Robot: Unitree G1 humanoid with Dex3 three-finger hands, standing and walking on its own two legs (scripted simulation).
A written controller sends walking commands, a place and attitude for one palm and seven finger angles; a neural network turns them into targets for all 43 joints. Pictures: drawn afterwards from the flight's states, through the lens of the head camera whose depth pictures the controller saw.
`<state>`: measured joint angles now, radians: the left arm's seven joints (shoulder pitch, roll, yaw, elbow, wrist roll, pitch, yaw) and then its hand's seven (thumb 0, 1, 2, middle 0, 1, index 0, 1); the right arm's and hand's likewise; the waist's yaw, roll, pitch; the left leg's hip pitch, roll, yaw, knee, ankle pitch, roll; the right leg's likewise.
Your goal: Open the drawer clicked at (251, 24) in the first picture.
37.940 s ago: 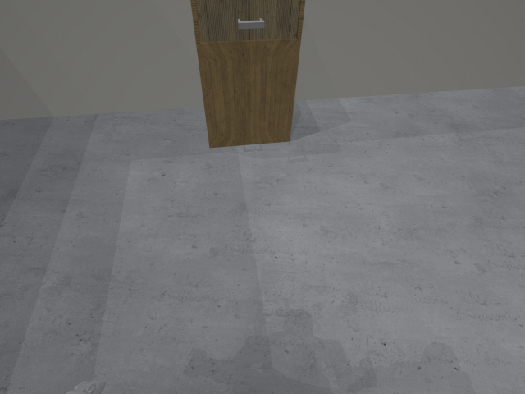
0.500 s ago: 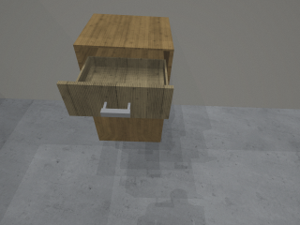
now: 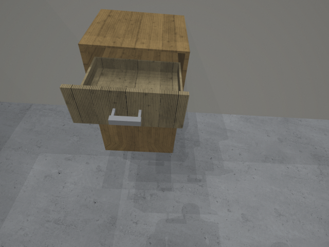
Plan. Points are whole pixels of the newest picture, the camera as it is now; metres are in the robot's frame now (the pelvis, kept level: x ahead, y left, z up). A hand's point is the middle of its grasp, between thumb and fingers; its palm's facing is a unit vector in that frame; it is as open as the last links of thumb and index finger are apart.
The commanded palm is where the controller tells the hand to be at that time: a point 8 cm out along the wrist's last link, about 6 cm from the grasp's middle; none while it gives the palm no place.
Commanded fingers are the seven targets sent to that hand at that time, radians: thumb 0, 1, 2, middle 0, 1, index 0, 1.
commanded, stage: look again from close up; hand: left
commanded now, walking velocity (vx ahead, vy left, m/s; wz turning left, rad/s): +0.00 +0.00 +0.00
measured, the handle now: (126, 116) +0.56 +0.18 -0.06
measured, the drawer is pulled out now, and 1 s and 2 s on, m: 0.30 0.30 0.30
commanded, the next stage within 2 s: raise the hand with hooked fingers in 0.20 s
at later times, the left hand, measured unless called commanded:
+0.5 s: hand (83, 240) +0.15 +0.20 -0.07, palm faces -0.06 -0.65 -0.76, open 7.5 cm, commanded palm +0.12 +0.20 -0.04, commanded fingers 0.00 0.64 0.79 -0.22 -0.47 -0.22 -0.47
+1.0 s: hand (88, 204) +0.22 +0.20 -0.03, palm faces +0.07 -0.11 -0.99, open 10.2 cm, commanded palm +0.20 +0.20 +0.02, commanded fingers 0.00 0.06 0.54 -0.26 -0.84 -0.26 -0.84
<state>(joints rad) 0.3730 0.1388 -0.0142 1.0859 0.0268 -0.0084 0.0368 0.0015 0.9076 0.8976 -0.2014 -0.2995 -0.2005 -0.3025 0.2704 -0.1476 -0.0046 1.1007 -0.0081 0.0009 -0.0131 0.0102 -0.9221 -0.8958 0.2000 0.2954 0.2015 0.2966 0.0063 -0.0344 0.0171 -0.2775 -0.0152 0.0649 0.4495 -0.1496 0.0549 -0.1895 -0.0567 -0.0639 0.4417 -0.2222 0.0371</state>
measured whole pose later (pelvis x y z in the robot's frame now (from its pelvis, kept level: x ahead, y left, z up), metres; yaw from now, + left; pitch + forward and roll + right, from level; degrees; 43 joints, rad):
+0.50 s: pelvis -0.01 -0.01 -0.02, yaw +1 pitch +0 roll +0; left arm 0.46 0.31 -0.11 0.12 0.44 0.08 0.32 0.05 0.88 0.87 -0.21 -0.35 -0.21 -0.35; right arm 0.32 -0.24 -0.01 0.79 0.03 -0.25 -0.09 0.03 -0.93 -0.90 0.20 0.30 0.20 0.30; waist -0.03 0.04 -0.04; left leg -0.44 -0.03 0.05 0.65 -0.24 0.04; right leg -0.37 -0.03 0.00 0.71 -0.35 0.00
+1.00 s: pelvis +0.02 -0.05 -0.05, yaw +1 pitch +8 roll +0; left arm 0.35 0.34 -0.04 -0.02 1.01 0.02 0.41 0.00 0.27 0.63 -0.27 -0.70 -0.27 -0.70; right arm 0.03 -0.19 0.01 0.55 -0.06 0.09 0.00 0.01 -0.91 -0.90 0.20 0.30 0.20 0.30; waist 0.10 0.04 -0.10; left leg -0.65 -0.01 -0.02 0.89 -0.38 -0.01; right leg -0.57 0.04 -0.01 0.92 -0.49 -0.05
